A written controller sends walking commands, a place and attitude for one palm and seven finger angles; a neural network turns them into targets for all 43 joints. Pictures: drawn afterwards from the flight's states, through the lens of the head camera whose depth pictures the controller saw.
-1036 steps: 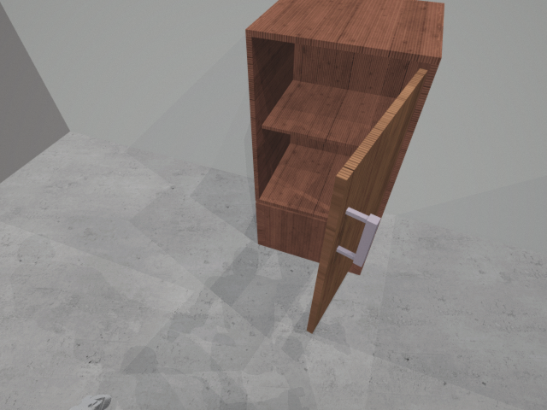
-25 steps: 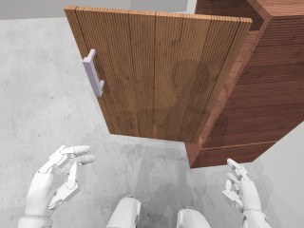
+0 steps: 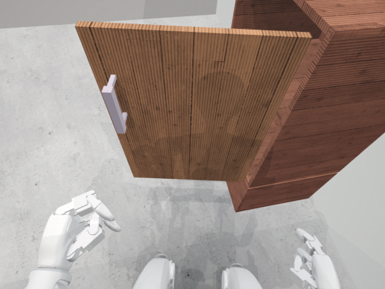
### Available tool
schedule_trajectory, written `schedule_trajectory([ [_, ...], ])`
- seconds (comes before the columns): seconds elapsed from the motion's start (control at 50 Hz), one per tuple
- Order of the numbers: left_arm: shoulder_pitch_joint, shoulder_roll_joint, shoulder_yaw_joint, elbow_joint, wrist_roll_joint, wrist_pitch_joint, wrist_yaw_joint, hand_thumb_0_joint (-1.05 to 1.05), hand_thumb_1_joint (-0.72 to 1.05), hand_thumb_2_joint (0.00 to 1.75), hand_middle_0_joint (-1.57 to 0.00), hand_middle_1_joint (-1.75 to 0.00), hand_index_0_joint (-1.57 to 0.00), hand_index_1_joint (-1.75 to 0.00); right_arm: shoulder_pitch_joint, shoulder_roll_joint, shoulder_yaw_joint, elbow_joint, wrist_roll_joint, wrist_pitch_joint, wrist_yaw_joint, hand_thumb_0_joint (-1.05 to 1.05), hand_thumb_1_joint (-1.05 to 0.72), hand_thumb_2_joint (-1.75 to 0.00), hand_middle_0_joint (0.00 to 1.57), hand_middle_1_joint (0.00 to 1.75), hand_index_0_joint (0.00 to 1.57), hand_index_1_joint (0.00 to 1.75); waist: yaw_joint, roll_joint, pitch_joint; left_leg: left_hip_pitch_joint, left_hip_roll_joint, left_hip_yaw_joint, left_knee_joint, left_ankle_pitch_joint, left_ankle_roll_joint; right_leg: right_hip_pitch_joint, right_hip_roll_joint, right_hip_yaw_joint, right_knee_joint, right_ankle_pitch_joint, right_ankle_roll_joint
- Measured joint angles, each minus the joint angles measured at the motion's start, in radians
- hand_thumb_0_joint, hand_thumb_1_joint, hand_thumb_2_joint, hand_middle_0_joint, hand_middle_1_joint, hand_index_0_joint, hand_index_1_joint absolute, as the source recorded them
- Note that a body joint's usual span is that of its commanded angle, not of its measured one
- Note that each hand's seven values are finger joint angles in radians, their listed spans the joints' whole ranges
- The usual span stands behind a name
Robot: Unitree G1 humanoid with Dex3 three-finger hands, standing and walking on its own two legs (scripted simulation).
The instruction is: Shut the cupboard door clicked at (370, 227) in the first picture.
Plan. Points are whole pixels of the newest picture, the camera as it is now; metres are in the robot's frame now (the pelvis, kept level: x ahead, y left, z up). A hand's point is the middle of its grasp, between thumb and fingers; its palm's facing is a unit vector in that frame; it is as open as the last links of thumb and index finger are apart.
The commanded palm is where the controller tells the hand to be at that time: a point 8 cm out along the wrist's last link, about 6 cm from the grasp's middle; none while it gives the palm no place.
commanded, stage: raise the hand and make a fist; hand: left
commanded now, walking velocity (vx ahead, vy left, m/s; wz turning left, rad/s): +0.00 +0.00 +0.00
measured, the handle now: (117, 105) +0.49 +0.21 +0.07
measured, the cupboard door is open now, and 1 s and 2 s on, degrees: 77 77 77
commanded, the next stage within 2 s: bring the fist close to the handle in 0.84 s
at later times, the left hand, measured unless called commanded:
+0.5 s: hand (91, 216) +0.23 +0.19 +0.07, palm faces +0.01 -1.00 -0.03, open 3.1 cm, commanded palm +0.21 +0.24 +0.07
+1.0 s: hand (101, 217) +0.23 +0.18 +0.07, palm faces +0.01 -1.00 -0.03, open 3.1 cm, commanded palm +0.22 +0.23 +0.07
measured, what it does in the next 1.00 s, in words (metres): stands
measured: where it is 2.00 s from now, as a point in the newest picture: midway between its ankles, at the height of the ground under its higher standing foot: outside the picture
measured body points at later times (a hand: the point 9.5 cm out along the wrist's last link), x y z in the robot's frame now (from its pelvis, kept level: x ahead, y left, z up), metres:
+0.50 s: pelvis +0.01 +0.00 +0.01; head +0.07 +0.01 +0.46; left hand +0.23 +0.25 +0.07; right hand +0.19 -0.22 -0.06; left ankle +0.04 +0.10 -0.64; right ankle +0.02 -0.12 -0.64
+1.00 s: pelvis +0.01 -0.01 +0.01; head +0.07 -0.01 +0.46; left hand +0.23 +0.23 +0.07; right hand +0.20 -0.24 -0.07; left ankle +0.04 +0.10 -0.64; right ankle +0.02 -0.12 -0.64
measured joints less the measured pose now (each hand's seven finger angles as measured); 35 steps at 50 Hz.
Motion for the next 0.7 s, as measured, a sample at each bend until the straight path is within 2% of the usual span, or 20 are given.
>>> schedule_trajectory([
  [0.1,-0.011,0.005,0.006,-0.010,0.002,0.008,0.007,0.02,0.90,0.90,-1.11,-1.29,-1.10,-1.29,-0.025,0.013,0.020,-0.031,-0.004,0.010,0.007,0.01,-0.90,-0.90,0.20,0.30,0.20,0.30,0.008,-0.002,-0.003,0.015,-0.002,-0.005,-0.010,0.001,0.003,0.022,-0.001,-0.005,-0.019,0.004,0.004],
  [0.3,-0.039,0.018,0.016,-0.002,0.001,0.051,-0.020,0.02,0.90,0.90,-1.26,-1.45,-1.25,-1.45,-0.025,0.030,0.056,-0.055,-0.006,0.026,0.016,0.01,-0.90,-0.90,0.21,0.30,0.21,0.30,0.018,0.005,-0.005,0.043,-0.004,-0.015,-0.027,0.000,0.004,0.058,0.001,-0.015,-0.049,0.007,0.007],
  [0.52,-0.076,0.030,0.050,0.031,-0.026,0.066,-0.044,0.02,0.90,0.90,-1.30,-1.49,-1.29,-1.50,0.014,0.010,0.049,-0.025,-0.001,0.031,0.012,0.01,-0.90,-0.90,0.21,0.30,0.21,0.30,0.007,0.011,-0.001,0.059,0.000,-0.014,-0.045,0.002,0.000,0.072,0.005,-0.013,-0.064,0.010,0.003],
  [0.7,-0.067,0.022,0.046,0.038,-0.028,0.047,-0.038,0.02,0.90,0.90,-1.30,-1.50,-1.30,-1.50,0.027,-0.002,0.031,-0.018,-0.001,0.030,0.011,0.01,-0.90,-0.90,0.21,0.30,0.21,0.30,-0.003,0.008,-0.001,0.064,0.003,-0.008,-0.052,0.004,-0.006,0.068,0.008,-0.006,-0.060,0.008,-0.002],
])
